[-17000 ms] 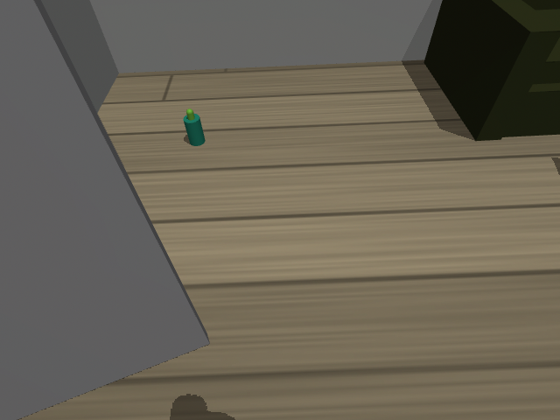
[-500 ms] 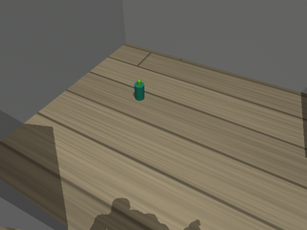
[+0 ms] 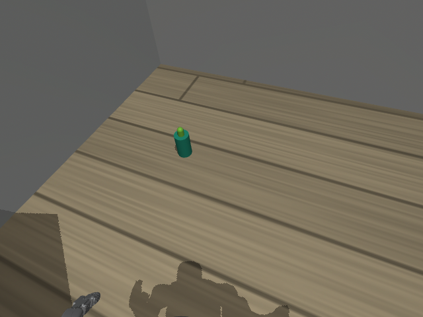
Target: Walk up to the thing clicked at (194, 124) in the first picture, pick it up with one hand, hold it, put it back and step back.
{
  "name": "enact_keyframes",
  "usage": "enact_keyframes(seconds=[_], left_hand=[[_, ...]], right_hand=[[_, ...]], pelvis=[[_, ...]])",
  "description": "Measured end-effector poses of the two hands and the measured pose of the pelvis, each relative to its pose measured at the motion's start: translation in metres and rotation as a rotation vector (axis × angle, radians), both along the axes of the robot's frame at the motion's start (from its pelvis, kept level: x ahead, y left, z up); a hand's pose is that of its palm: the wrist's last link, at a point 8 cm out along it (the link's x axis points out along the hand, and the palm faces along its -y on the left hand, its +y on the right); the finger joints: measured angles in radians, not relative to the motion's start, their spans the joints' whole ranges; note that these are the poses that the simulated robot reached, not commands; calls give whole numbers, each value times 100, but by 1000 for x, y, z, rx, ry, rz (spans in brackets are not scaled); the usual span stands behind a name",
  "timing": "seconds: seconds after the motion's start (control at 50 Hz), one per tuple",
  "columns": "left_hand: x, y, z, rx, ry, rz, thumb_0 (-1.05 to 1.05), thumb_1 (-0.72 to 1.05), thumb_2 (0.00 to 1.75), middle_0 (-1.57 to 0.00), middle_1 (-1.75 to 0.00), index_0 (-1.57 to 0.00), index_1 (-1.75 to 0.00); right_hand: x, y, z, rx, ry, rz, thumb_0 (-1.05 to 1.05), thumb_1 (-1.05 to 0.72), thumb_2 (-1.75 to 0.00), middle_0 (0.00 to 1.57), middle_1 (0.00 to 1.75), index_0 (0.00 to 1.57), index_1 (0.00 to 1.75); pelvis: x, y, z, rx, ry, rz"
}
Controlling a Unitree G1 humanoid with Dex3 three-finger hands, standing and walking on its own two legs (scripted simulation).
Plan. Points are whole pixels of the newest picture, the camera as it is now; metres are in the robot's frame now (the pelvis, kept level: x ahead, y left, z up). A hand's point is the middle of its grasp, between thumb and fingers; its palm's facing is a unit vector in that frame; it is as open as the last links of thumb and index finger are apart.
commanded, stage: walk up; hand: left
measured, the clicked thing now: (182, 140) +1.15 +0.24 -0.66
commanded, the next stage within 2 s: none
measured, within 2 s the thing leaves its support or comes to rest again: neither
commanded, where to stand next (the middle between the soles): +0.81 +0.01 m, yaw +0 degrees
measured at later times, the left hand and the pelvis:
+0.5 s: hand (98, 261) +0.28 +0.31 -0.16, palm faces -0.06 -0.95 -0.31, open 7.4 cm; pelvis +0.24 +0.04 +0.00, yaw -1 degrees
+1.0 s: hand (135, 175) +0.50 +0.25 -0.11, palm faces -0.02 -0.91 -0.42, open 7.4 cm; pelvis +0.44 -0.02 +0.01, yaw -1 degrees
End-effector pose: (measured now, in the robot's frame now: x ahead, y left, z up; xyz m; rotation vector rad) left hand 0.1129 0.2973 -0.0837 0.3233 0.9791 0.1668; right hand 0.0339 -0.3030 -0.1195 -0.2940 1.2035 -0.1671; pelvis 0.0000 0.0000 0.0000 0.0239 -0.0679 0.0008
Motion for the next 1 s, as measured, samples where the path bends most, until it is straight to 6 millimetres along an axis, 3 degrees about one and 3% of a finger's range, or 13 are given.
enact_keyframes(seconds=[0.08,0.2,0.34,0.4,0.5,0.6,0.7,0.8,0.86,1.0], left_hand=[[5,7,5,21,64,17,1,91,90,-20,-30,-21,-30],[22,29,-1,29,140,50,1,90,90,-20,-30,-21,-30],[67,63,-38,11,225,88,1,91,90,-20,-30,-21,-30],[97,65,-45,-2,269,80,1,91,90,-20,-30,-20,-30],[162,61,-36,-21,241,22,1,91,90,-20,-30,-20,-30],[226,56,-24,-17,178,-2,1,91,90,-20,-30,-21,-30],[288,41,-14,16,151,-34,1,91,90,-20,-30,-20,-30],[346,18,-10,72,96,-28,1,91,90,-20,-30,-21,-30],[364,4,0,81,50,-6,1,91,90,-20,-30,-21,-30],[375,-10,18,83,122,34,1,91,90,-20,-30,-21,-30]], right_hand=[[63,-7,15,-11,-89,30,1,-90,-90,21,30,21,30],[133,-8,26,-45,-81,65,0,-90,-90,21,30,20,30],[229,19,25,-93,-79,115,1,-90,-90,21,30,20,30],[265,33,31,-98,-141,118,1,-90,-90,21,30,21,30],[292,44,46,-82,-171,61,0,-90,-90,21,30,21,30],[309,34,44,-75,-128,36,0,-90,-90,21,30,21,30],[332,10,27,-58,-96,9,0,-90,-90,21,30,21,30],[369,-23,-8,-36,-55,-10,1,-90,-90,21,30,21,30],[397,-28,-13,-16,-23,12,1,-90,-90,21,30,21,30],[465,-32,4,16,-62,28,1,-90,-90,21,30,20,30]], pelvis=[[36,0,7,-15,2,-20],[93,9,6,-49,21,-4],[174,32,-12,-46,44,10],[200,42,-12,-35,41,-5],[243,44,3,-37,29,-13],[285,38,6,-17,18,-21],[328,22,0,7,17,-30],[375,-5,-17,-11,17,-20],[396,-16,-13,8,10,-14],[440,-24,8,3,17,-23]])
